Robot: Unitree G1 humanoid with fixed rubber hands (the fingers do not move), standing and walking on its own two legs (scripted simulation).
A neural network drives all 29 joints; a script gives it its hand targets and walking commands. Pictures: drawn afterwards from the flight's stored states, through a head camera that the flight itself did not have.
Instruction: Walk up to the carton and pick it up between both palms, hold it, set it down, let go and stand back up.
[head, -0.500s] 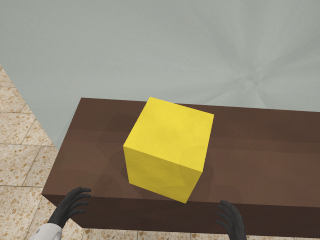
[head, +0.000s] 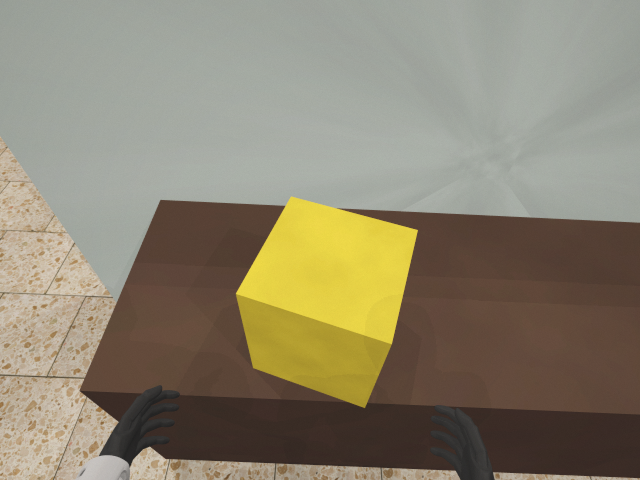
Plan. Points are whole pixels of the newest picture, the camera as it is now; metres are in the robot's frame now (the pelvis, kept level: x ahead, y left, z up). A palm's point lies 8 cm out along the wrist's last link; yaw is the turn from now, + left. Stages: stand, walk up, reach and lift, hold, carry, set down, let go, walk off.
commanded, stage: set down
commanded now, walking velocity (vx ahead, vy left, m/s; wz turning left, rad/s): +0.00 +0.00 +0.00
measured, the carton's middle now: (328, 304) +0.41 -0.01 -0.09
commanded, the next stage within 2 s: let go in 0.36 s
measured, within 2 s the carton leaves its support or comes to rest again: neither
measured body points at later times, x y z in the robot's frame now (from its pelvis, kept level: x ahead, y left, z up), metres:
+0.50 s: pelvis -0.01 -0.01 +0.00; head +0.01 -0.01 +0.45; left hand +0.17 +0.24 -0.08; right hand +0.16 -0.21 -0.09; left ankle -0.03 +0.11 -0.74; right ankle +0.02 -0.11 -0.74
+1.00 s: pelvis -0.01 -0.01 +0.00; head +0.00 -0.01 +0.45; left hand +0.17 +0.24 -0.08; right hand +0.12 -0.26 -0.12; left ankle -0.03 +0.11 -0.74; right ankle +0.02 -0.11 -0.74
